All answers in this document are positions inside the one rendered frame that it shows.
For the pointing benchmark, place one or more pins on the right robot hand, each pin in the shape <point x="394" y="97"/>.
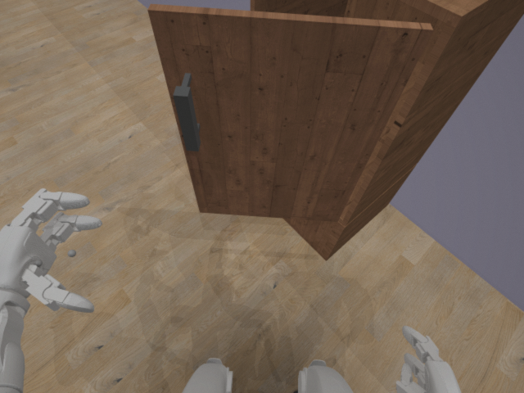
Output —
<point x="436" y="376"/>

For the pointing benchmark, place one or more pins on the left robot forearm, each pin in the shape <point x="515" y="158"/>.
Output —
<point x="13" y="308"/>

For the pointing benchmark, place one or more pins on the left robot hand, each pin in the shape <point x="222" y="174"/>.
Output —
<point x="20" y="246"/>

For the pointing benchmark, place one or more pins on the cupboard door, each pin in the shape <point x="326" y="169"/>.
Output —
<point x="290" y="106"/>

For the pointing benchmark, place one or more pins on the robot right thigh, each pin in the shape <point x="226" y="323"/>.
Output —
<point x="321" y="379"/>

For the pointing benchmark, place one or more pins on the robot right shin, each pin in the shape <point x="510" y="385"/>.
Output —
<point x="318" y="362"/>

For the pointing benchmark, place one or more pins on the handle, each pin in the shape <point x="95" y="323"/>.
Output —
<point x="186" y="114"/>

